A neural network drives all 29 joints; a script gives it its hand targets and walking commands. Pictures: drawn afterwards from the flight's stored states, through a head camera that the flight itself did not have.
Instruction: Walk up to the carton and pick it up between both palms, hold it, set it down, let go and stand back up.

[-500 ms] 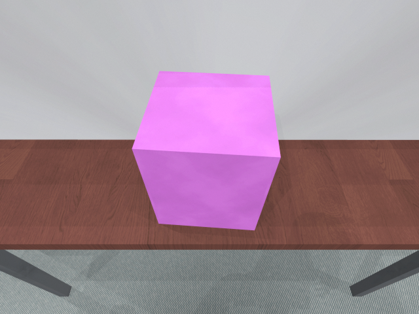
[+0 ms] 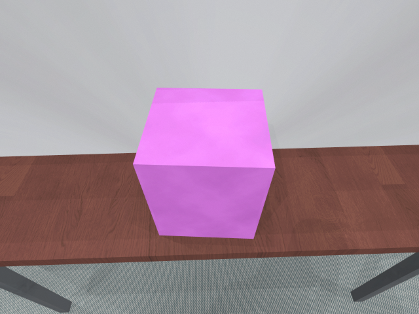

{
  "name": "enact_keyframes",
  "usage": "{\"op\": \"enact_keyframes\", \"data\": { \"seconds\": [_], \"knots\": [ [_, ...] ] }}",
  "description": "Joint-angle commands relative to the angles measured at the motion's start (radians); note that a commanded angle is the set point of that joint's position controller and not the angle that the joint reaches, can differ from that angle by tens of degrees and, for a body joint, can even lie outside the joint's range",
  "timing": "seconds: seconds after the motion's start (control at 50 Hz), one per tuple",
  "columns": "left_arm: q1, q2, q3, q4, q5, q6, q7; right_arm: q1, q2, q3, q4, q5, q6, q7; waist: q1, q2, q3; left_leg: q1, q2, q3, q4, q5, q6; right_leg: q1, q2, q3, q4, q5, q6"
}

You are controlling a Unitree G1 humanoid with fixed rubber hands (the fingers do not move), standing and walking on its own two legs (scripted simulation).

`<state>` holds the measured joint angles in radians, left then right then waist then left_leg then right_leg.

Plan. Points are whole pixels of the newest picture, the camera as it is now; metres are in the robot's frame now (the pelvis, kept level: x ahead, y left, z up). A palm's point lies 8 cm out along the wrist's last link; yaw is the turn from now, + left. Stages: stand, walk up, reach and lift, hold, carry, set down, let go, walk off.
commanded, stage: walk up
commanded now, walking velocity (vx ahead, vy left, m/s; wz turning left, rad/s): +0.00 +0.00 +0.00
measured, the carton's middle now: (207, 166) +0.39 +0.02 +0.06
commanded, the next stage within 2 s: none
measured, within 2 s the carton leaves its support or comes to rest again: neither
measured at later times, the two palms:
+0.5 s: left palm out of the picture -0.01 +0.18 -0.15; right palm out of the picture -0.01 -0.23 -0.15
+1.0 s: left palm out of the picture -0.01 +0.17 -0.15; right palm out of the picture -0.01 -0.23 -0.16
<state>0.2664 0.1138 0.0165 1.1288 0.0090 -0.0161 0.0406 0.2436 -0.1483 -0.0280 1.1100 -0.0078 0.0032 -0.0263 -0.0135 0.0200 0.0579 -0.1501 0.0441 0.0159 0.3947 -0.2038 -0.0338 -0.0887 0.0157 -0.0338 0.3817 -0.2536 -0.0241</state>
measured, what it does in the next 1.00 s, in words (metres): stands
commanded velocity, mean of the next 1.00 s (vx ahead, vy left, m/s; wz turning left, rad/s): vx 0.00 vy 0.00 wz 0.00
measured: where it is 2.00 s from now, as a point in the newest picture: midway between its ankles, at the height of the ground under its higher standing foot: outside the picture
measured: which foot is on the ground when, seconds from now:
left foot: down 0.00-1.00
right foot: down 0.00-1.00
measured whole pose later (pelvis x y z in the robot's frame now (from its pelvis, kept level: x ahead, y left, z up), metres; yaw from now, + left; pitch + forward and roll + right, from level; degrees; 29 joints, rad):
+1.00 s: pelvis +0.02 -0.03 +0.00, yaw +0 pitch -2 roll +0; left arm 0.32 0.10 0.01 1.14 0.01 -0.03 0.05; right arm 0.29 -0.11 -0.01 1.19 -0.01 0.01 -0.05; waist 0.00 0.02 0.05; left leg -0.14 0.10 0.00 0.43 -0.25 -0.09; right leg -0.07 0.07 -0.05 0.39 -0.29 -0.07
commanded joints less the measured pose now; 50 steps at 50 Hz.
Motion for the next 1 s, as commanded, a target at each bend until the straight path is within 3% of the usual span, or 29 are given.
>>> {"op": "enact_keyframes", "data": {
  "seconds": [0.0,0.1,0.98],
  "knots": [
    [0.073,0.097,0.016,-0.01,-0.001,-0.006,0.005,0.055,-0.071,-0.008,-0.001,-0.002,-0.008,-0.006,0.008,-0.032,0.027,-0.014,0.058,-0.056,-0.064,0.13,0.029,-0.038,-0.109,0.095,-0.098,0.177,-0.019],
    [0.076,0.09,0.015,-0.003,-0.001,-0.008,0.005,0.078,-0.063,-0.003,0.025,-0.002,-0.008,-0.011,0.009,-0.011,0.032,-0.015,0.06,-0.052,-0.058,0.139,0.023,-0.035,-0.108,0.094,-0.095,0.194,-0.025],
    [0.156,0.074,0.006,0.005,-0.003,-0.015,0.009,0.134,-0.03,0.015,0.08,0.002,0.002,-0.024,0.01,-0.018,0.045,-0.027,0.071,-0.019,-0.006,0.137,-0.008,-0.027,-0.104,0.097,-0.069,0.358,-0.037]
  ]
}}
